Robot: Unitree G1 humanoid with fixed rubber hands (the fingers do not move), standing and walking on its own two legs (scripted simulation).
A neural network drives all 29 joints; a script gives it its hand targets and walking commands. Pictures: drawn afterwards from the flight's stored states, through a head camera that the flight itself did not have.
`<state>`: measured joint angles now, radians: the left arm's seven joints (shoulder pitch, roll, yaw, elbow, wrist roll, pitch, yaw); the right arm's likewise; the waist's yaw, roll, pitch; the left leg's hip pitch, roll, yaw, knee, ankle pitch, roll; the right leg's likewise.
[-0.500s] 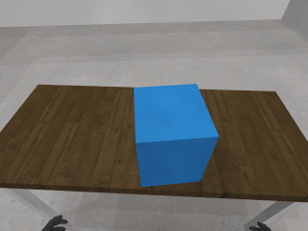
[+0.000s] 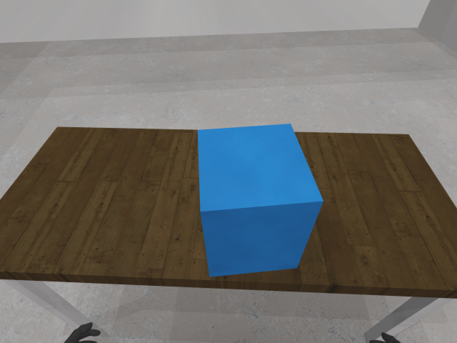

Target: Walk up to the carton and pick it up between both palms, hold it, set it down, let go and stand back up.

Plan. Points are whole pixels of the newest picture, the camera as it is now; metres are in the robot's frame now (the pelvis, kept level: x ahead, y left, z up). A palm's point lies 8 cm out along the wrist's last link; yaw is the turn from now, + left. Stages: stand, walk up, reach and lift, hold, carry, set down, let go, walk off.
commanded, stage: stand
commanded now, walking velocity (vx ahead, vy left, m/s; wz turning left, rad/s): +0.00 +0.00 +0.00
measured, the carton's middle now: (249, 201) +0.42 -0.01 -0.01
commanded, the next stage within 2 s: none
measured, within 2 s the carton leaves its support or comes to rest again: neither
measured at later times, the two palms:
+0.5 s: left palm out of the picture +0.10 +0.30 -0.08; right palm out of the picture +0.11 -0.28 -0.10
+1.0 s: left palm out of the picture +0.10 +0.31 -0.08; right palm out of the picture +0.11 -0.28 -0.11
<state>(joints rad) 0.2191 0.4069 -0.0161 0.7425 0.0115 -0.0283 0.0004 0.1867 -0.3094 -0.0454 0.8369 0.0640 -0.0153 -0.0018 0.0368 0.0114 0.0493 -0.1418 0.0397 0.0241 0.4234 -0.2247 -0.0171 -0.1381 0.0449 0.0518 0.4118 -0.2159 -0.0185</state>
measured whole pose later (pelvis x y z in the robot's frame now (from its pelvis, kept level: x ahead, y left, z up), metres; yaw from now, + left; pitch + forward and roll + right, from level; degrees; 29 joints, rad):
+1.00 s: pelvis +0.00 +0.00 +0.00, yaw +0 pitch -3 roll +0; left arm 0.22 0.41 -0.02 0.78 0.01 -0.03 0.00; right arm 0.19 -0.32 -0.04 0.87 0.06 -0.02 0.00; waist 0.03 0.01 0.05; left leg -0.14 0.04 0.02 0.41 -0.22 -0.02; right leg -0.14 0.04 0.05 0.41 -0.21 -0.02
